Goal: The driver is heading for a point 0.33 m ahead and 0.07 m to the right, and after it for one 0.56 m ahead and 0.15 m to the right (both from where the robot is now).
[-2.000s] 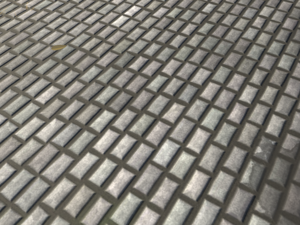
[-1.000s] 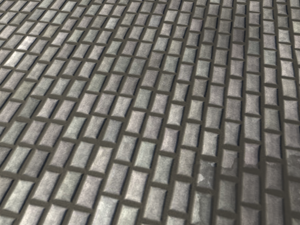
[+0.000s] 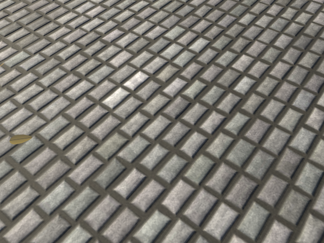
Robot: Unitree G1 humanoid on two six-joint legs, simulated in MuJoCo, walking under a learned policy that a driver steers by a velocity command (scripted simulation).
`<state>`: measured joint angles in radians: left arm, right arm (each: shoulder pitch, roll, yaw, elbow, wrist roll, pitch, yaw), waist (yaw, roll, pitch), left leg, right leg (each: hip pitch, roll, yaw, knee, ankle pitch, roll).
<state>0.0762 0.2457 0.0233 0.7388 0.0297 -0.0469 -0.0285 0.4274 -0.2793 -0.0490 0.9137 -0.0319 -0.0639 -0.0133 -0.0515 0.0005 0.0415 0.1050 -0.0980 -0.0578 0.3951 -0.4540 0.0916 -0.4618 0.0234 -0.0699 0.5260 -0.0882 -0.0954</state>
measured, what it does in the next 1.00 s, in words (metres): walks ahead, turning right: left foot, then right foot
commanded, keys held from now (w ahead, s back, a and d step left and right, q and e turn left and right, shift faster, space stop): w+e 0.16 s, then e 0.78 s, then no key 0.04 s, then q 0.02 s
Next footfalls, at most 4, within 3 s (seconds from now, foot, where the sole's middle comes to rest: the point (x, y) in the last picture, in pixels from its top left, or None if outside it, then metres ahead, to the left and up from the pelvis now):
0.50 left None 0.41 0.03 -0.76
0.96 right None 0.23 -0.12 -0.76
1.40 left None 0.29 0.06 -0.76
1.84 right None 0.25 -0.14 -0.76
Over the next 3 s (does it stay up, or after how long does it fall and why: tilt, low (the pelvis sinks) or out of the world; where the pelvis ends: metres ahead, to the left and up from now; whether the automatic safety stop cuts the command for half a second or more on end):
stays up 0.20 -0.06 0.01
